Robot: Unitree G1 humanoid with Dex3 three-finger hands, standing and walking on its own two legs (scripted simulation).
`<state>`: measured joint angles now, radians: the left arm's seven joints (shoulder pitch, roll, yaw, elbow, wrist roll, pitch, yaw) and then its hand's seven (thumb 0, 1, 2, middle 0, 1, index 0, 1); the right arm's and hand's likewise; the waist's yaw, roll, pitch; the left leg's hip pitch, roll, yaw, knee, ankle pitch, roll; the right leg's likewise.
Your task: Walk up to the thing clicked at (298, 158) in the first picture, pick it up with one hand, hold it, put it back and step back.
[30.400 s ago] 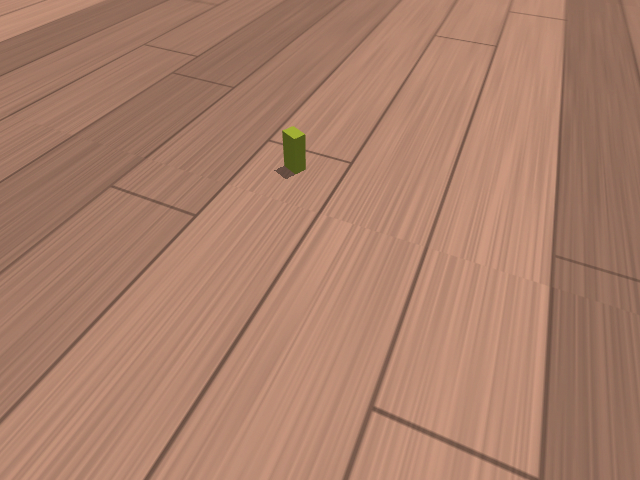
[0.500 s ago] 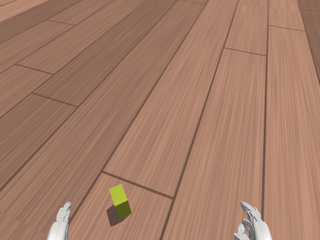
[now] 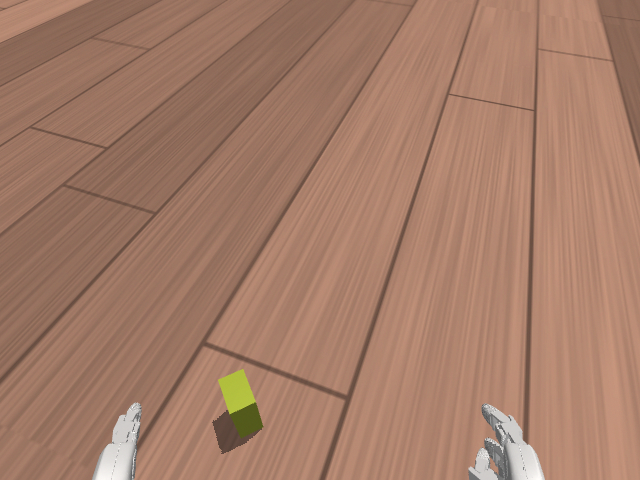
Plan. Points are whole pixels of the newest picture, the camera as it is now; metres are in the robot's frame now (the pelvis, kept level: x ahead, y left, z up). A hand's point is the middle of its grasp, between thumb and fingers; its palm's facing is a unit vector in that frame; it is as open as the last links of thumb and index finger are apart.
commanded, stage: stand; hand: left
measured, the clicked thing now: (242, 404) +0.44 +0.21 -0.62
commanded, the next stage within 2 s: none
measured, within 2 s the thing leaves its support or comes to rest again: neither
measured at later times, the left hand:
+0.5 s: hand out of the picture +0.14 +0.21 -0.10, palm faces +0.00 -0.94 -0.33, open 9.2 cm
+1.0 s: hand out of the picture +0.02 +0.26 -0.11, palm faces +0.02 -0.94 -0.34, open 7.4 cm
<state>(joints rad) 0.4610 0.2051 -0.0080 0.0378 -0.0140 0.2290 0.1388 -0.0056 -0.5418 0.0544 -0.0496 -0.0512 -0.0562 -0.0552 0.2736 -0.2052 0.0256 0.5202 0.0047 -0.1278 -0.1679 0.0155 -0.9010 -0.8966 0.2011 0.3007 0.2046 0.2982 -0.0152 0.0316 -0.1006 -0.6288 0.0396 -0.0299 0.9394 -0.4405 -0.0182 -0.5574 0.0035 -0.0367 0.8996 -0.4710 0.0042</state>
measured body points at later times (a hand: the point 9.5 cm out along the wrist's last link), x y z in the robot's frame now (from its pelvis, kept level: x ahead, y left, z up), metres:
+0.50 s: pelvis -0.01 +0.00 +0.01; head +0.01 +0.01 +0.46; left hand +0.14 +0.26 -0.07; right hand +0.14 -0.26 -0.09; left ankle +0.02 +0.13 -0.69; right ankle -0.01 -0.12 -0.69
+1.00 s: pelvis -0.02 +0.02 +0.05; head -0.03 +0.01 +0.50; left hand +0.02 +0.31 -0.08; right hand +0.06 -0.26 -0.09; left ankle +0.02 +0.13 -0.69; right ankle -0.01 -0.12 -0.69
